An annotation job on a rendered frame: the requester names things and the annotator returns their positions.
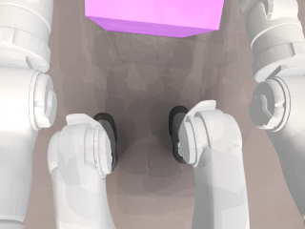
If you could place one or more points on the carton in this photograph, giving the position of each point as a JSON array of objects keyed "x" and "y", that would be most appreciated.
[{"x": 170, "y": 18}]

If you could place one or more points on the left robot upper arm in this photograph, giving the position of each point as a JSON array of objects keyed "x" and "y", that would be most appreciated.
[{"x": 27, "y": 104}]

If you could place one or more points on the robot left forearm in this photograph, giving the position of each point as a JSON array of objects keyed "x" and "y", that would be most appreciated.
[{"x": 25, "y": 27}]

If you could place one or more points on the left robot shin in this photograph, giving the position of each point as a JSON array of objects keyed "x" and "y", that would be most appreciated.
[{"x": 52, "y": 152}]

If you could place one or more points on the right robot upper arm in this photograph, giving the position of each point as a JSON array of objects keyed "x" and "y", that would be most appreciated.
[{"x": 278, "y": 107}]

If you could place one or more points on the robot right forearm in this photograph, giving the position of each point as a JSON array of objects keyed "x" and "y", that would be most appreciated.
[{"x": 276, "y": 37}]

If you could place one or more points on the robot right thigh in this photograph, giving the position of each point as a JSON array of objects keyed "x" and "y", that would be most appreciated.
[{"x": 221, "y": 200}]

